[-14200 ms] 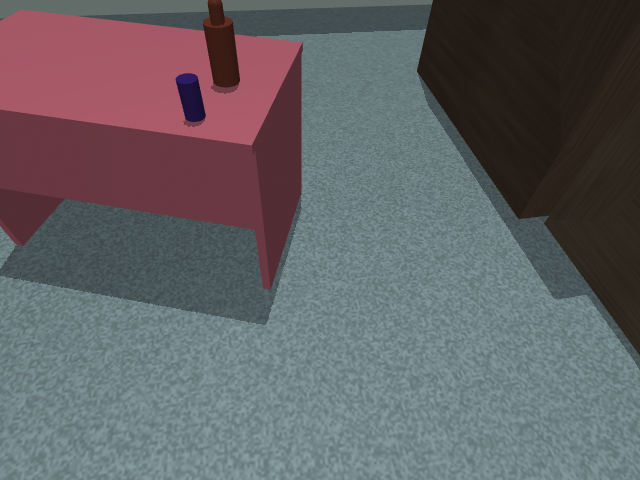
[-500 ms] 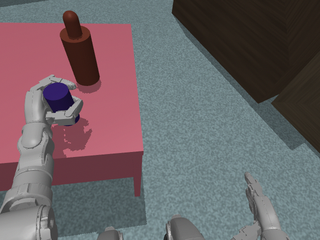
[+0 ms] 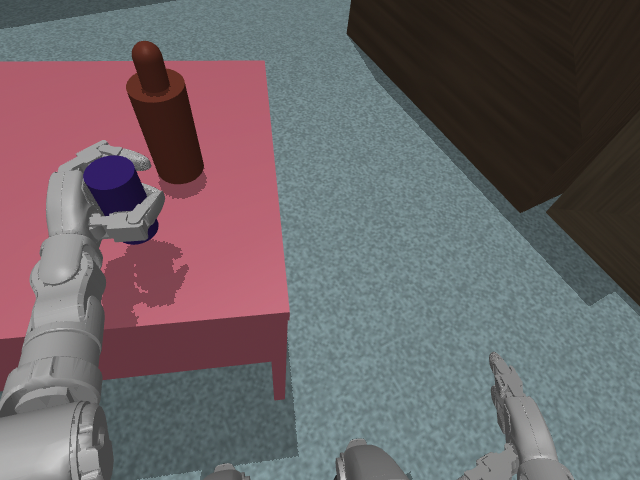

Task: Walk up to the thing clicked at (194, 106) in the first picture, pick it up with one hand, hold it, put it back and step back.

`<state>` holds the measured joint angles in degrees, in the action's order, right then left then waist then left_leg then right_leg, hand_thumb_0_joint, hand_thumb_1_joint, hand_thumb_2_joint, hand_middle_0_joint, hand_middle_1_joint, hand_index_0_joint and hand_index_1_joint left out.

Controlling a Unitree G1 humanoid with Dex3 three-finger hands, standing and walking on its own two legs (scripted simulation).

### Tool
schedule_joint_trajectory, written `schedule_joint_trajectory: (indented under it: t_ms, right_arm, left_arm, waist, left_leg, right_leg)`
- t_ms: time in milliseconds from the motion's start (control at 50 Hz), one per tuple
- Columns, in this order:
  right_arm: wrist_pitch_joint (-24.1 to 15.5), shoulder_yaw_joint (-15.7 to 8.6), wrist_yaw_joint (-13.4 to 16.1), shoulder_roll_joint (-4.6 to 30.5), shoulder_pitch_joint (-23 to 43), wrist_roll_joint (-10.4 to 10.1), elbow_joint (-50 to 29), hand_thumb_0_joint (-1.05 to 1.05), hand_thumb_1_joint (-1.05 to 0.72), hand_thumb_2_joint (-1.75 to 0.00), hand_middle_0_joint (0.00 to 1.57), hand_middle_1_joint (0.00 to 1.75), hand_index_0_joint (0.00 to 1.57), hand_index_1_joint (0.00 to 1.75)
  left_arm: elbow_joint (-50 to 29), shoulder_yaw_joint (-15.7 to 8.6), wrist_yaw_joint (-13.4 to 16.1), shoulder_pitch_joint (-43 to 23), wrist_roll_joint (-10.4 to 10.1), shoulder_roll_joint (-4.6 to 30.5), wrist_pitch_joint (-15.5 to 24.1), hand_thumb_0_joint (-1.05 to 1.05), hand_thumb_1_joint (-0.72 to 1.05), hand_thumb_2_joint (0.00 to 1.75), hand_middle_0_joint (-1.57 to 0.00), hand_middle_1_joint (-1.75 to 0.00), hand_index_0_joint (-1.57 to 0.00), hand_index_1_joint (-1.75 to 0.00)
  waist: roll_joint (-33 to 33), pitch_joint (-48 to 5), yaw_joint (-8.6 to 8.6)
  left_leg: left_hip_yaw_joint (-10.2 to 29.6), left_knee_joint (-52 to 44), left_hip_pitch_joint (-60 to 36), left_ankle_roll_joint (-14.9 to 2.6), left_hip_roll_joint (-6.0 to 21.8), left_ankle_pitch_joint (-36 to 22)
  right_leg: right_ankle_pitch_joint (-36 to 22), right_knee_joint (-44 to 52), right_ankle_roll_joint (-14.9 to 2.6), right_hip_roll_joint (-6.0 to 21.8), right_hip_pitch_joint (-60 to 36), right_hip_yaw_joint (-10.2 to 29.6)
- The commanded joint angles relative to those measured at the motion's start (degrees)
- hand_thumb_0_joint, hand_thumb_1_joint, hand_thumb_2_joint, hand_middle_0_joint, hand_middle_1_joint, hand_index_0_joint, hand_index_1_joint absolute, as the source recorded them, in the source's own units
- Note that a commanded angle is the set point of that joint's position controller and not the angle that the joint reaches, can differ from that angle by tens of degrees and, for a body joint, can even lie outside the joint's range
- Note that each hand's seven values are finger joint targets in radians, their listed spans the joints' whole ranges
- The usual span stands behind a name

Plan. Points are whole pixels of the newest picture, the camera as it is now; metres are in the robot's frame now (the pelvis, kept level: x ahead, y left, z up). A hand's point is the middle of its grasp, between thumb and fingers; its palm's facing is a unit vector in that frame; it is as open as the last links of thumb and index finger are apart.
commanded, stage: lift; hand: left
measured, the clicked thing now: (124, 202) +0.45 +0.19 +0.07
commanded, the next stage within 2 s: hold in 1.22 s
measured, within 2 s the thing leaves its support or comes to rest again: neither
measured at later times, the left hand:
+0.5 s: hand (111, 185) +0.41 +0.17 +0.15, palm faces +0.07 -1.00 -0.03, open 7.0 cm
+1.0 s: hand (82, 194) +0.35 +0.16 +0.20, palm faces +0.09 -0.99 -0.04, open 7.0 cm
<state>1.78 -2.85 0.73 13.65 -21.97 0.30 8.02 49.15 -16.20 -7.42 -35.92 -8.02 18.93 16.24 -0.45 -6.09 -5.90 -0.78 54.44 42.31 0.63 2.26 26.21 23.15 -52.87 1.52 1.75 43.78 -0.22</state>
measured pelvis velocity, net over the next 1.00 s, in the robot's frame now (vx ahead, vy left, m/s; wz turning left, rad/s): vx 0.00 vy -0.01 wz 0.02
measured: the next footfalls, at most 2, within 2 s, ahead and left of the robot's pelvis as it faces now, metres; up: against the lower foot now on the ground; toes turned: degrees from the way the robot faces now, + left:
none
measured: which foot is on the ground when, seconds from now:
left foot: down 0.00-1.00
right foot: down 0.00-1.00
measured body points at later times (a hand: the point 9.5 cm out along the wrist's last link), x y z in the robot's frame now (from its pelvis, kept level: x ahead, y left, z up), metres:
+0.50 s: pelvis +0.01 +0.00 +0.02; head +0.03 +0.00 +0.47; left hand +0.40 +0.22 +0.15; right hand +0.17 -0.26 -0.03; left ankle +0.00 +0.12 -0.68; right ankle +0.02 -0.14 -0.68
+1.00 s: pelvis +0.00 -0.01 +0.04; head -0.01 -0.03 +0.49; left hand +0.34 +0.22 +0.21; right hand +0.16 -0.26 -0.03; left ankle +0.00 +0.12 -0.68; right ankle +0.02 -0.14 -0.68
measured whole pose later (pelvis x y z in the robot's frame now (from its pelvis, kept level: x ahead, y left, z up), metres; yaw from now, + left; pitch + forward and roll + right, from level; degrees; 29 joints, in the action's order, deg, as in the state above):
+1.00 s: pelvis +0.00 -0.01 +0.04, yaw +1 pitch +1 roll +0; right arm -6.2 -4.2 4.1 12.4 -18.0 -2.0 26.8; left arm 5.7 -11.6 -3.3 -15.9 -10.9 13.7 -12.7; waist 2.4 -4.1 -0.6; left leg -0.4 38.8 20.0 1.1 1.5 20.1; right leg 18.6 -39.1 1.1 2.3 21.9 -1.1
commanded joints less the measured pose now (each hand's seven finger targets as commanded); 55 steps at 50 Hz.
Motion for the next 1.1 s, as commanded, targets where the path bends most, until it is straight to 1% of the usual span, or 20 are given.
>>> schedule_joint_trajectory:
  t_ms: [0, 220, 260, 300, 380, 460, 480, 500, 520, 580, 620, 640, 680, 700, 720, 740, 860, 880, 960, 1080]
  right_arm:
    - [-3.19, -6.34, 1.27, 9.89, -0.15, -0.68, -10.93, 0.0, 0.55, -0.05, 0.05, 0.05, 0.05, 0.05]
    - [-3.33, -5.3, 1.57, 7.27, -0.91, -1.69, -7.15, 0.0, 0.57, -0.04, 0.05, 0.05, 0.05, 0.05]
    - [-3.54, -7.14, 1.93, 9.03, 0.25, -2.07, -7.62, 0.0, 0.57, -0.04, 0.05, 0.05, 0.05, 0.05]
    - [-3.6, -5.53, 1.86, 6.89, -0.09, -2.17, -4.91, 0.0, 0.57, -0.04, 0.05, 0.05, 0.05, 0.05]
    - [-4.1, -6.17, 2.42, 7.62, 2.39, -2.64, -5.11, 0.0, 0.57, -0.04, 0.05, 0.05, 0.05, 0.05]
    - [-4.82, -6.57, 3.02, 7.85, 2.83, -2.91, -2.04, 0.0, 0.57, -0.04, 0.05, 0.05, 0.05, 0.05]
    - [-5.06, -4.9, 2.83, 6.23, 3.23, -3.02, -0.96, 0.0, 0.57, -0.04, 0.05, 0.05, 0.05, 0.05]
    - [-5.24, -6.09, 3.21, 7.36, 3.53, -3.04, -0.88, 0.0, 0.57, -0.04, 0.05, 0.05, 0.05, 0.05]
    - [-5.58, -4.86, 3.19, 6.24, 3.21, -3.1, 0.65, 0.0, 0.57, -0.04, 0.05, 0.05, 0.05, 0.05]
    - [-6.25, -6.76, 3.53, 8.16, 4.49, -3.1, 2.45, 0.0, 0.57, -0.04, 0.05, 0.05, 0.05, 0.05]
    - [-6.91, -4.82, 3.35, 6.31, 5.06, -2.99, 2.34, 0.0, 0.57, -0.04, 0.05, 0.05, 0.05, 0.05]
    - [-7.36, -3.74, 3.48, 5.28, 5.02, -3.08, 1.66, 0.0, 0.57, -0.04, 0.05, 0.05, 0.05, 0.05]
    - [-7.91, -5.43, 3.9, 6.88, 6.07, -3.01, 3.9, 0.0, 0.57, -0.04, 0.05, 0.05, 0.05, 0.05]
    - [-8.17, -4.38, 3.86, 6.11, 6.16, -2.91, 4.32, 0.0, 0.57, -0.04, 0.05, 0.05, 0.05, 0.05]
    - [-8.46, -2.73, 3.56, 4.27, 7.08, -2.84, 4.49, 0.0, 0.58, -0.04, 0.05, 0.05, 0.05, 0.05]
    - [-8.82, -3.91, 3.77, 5.61, 7.59, -2.76, 5.27, 0.0, 0.57, -0.04, 0.05, 0.05, 0.05, 0.05]
    - [-10.73, -4.96, 3.96, 6.75, 8.9, -2.71, 8.37, 0.0, 0.57, -0.04, 0.05, 0.05, 0.05, 0.05]
    - [-11.05, -2.74, 3.73, 4.56, 8.85, -2.63, 7.42, 0.0, 0.57, -0.04, 0.05, 0.05, 0.05, 0.05]
    - [-12.3, -4.76, 4.07, 6.64, 9.91, -2.53, 9.48, 0.0, 0.57, -0.04, 0.05, 0.05, 0.05, 0.05]
    - [-13.9, -4.57, 4.09, 6.12, 11.67, -2.5, 11.74, 0.0, 0.57, -0.04, 0.05, 0.05, 0.05, 0.05]
  left_arm:
    - [-14.05, -1.57, 0.08, -21.76, -1.17, 11.58, 3.55, 0.0, 0.54, 1.32, -1.37, -1.43, -1.38, -1.43]
    - [-27.52, 0.06, 0.82, -20.33, -2.13, 10.24, -0.47, 0.0, 0.54, 1.3, -1.33, -1.4, -1.35, -1.4]
    - [-29.36, -0.56, 1.58, -17.31, -2.17, 10.61, -2.0, 0.0, 0.52, 1.3, -1.33, -1.4, -1.35, -1.4]
    - [-29.18, 1.59, 1.8, -13.88, -2.63, 6.65, -3.75, 0.0, 0.5, 1.3, -1.33, -1.4, -1.35, -1.4]
    - [-40.58, 0.9, 3.1, -15.69, -2.02, 9.58, -5.82, 0.0, 0.51, 1.31, -1.33, -1.4, -1.34, -1.4]
    - [-36.58, 2.89, 3.61, -6.65, -2.94, 3.74, -10.7, 0.0, 0.48, 1.32, -1.33, -1.41, -1.34, -1.41]
    - [-43.44, 2.3, 3.63, -9.68, -3.01, 5.76, -11.06, 0.0, 0.46, 1.33, -1.34, -1.42, -1.35, -1.42]
    - [-44.14, 1.96, 3.74, -10.37, -2.87, 6.62, -11.92, 0.0, 0.46, 1.34, -1.35, -1.44, -1.37, -1.44]
    - [-42.46, 2.55, 3.81, -7.92, -2.75, 5.51, -13.11, 0.0, 0.46, 1.34, -1.34, -1.43, -1.36, -1.44]
    - [-45.2, 1.99, 4.38, -5.15, -3.14, 4.79, -15.75, 0.0, 0.45, 1.33, -1.34, -1.43, -1.36, -1.43]
    - [-51.73, 1.92, 4.55, -8.2, -3.01, 5.63, -16.7, 0.0, 0.46, 1.33, -1.34, -1.43, -1.36, -1.43]
    - [-48.94, 2.37, 4.49, -6.38, -2.92, 4.7, -17.65, 0.0, 0.46, 1.34, -1.35, -1.44, -1.37, -1.44]
    - [-52.93, 0.88, 4.64, -6.36, -3.12, 6.48, -18.32, 0.0, 0.45, 1.33, -1.34, -1.43, -1.36, -1.43]
    - [-46.9, 1.49, 4.43, -0.98, -2.96, 4.38, -19.75, 0.0, 0.47, 1.34, -1.34, -1.44, -1.36, -1.44]
    - [-53.97, 2.85, 4.29, -3.83, -3.3, 3.58, -19.85, 0.0, 0.49, 1.34, -1.34, -1.44, -1.36, -1.44]
    - [-54.74, 1.56, 4.46, -5.04, -3.21, 5.29, -20.21, 0.0, 0.47, 1.33, -1.35, -1.43, -1.36, -1.43]
    - [-57.43, 0.5, 4.54, -2.8, -3.59, 5.7, -23.55, 0.0, 0.48, 1.35, -1.36, -1.46, -1.38, -1.46]
    - [-56.96, 1.57, 4.32, -2.65, -3.34, 4.66, -23.82, 0.0, 0.5, 1.35, -1.36, -1.46, -1.38, -1.46]
    - [-57.89, 1.06, 4.07, -1.17, -3.92, 4.32, -25.54, 0.0, 0.52, 1.34, -1.36, -1.45, -1.38, -1.45]
    - [-59.12, 0.88, 3.94, -0.13, -3.98, 3.95, -27.26, 0.0, 0.5, 1.34, -1.35, -1.45, -1.37, -1.45]
  waist:
    - [2.68, -24.93, 0.35]
    - [5.12, -23.31, 2.19]
    - [3.03, -23.03, 2.55]
    - [3.83, -20.35, 3.03]
    - [4.46, -21.91, 3.67]
    - [-0.64, -16.07, 3.18]
    - [1.7, -16.01, 4.1]
    - [1.41, -17.32, 3.23]
    - [0.34, -14.04, 3.98]
    - [0.73, -13.35, 4.15]
    - [1.17, -14.59, 4.17]
    - [-0.19, -14.26, 3.88]
    - [-0.26, -13.16, 4.26]
    - [-1.23, -11.07, 4.35]
    - [0.56, -11.19, 4.92]
    - [0.58, -12.09, 4.89]
    - [0.51, -9.28, 5.04]
    - [0.13, -9.46, 4.94]
    - [-1.13, -8.7, 4.64]
    - [-0.57, -8.65, 5.22]
  left_leg:
    - [0.16, -7.26, -14.16, -0.6, -1.38, -20.54]
    - [-0.2, -9.9, -17.82, -0.31, -1.44, -22.01]
    - [-0.3, -10.46, -18.45, -0.45, -1.42, -22.74]
    - [-0.31, -11.18, -17.74, -0.25, -1.43, -23.51]
    - [-0.34, -12.44, -21.03, -0.03, -1.4, -24.4]
    - [-0.43, -14.0, -20.11, -0.54, -1.35, -22.03]
    - [-0.66, -14.49, -20.74, -0.56, -1.6, -21.32]
    - [-0.69, -14.4, -21.79, -0.72, -1.61, -21.7]
    - [-0.56, -15.21, -21.2, -0.66, -1.61, -21.19]
    - [-0.45, -16.43, -22.49, -0.43, -1.45, -21.43]
    - [-0.8, -16.46, -23.81, -0.73, -1.81, -21.09]
    - [-0.86, -16.54, -24.11, -0.93, -1.92, -21.11]
    - [-0.98, -17.34, -24.47, -1.03, -2.18, -19.48]
    - [-0.99, -17.68, -23.86, -1.08, -2.11, -19.03]
    - [-1.03, -18.16, -23.81, -1.01, -2.25, -18.11]
    - [-1.05, -18.53, -24.68, -0.96, -2.14, -17.92]
    - [-0.86, -20.87, -25.58, -1.1, -2.44, -15.08]
    - [-0.84, -21.22, -25.54, -1.18, -2.41, -14.6]
    - [-0.77, -22.41, -26.53, -1.26, -2.43, -13.55]
    - [-0.82, -23.6, -27.86, -1.3, -2.67, -14.65]
  right_leg:
    - [-19.9, 6.28, -1.98, -1.49, -15.0, -0.66]
    - [-20.59, 8.66, -1.9, -1.62, -17.6, -1.11]
    - [-21.9, 9.22, -1.66, -1.66, -19.25, -1.06]
    - [-22.07, 9.57, -1.84, -1.64, -19.76, -1.33]
    - [-22.41, 10.45, -1.74, -1.68, -21.84, -1.55]
    - [-21.07, 12.41, -1.3, -1.69, -21.87, -1.75]
    - [-20.39, 12.97, -1.29, -1.61, -22.56, -1.81]
    - [-20.87, 13.14, -1.16, -1.51, -22.72, -1.76]
    - [-19.81, 13.51, -1.15, -1.6, -22.45, -2.15]
    - [-19.13, 14.16, -1.41, -1.75, -23.01, -2.52]
    - [-19.6, 15.13, -1.08, -1.46, -23.68, -2.26]
    - [-19.85, 15.47, -0.83, -1.29, -24.44, -2.27]
    - [-18.4, 16.48, -0.68, -1.06, -24.79, -2.18]
    - [-17.89, 17.12, -0.63, -1.06, -24.25, -2.22]
    - [-17.01, 17.45, -0.82, -0.98, -24.82, -2.18]
    - [-16.52, 17.48, -0.92, -1.09, -24.88, -2.25]
    - [-13.64, 20.1, -0.89, -0.97, -25.61, -2.35]
    - [-13.22, 20.54, -0.84, -1.0, -25.97, -2.38]
    - [-12.13, 21.88, -0.74, -1.02, -26.17, -2.39]
    - [-13.08, 23.13, -0.72, -0.76, -27.59, -2.32]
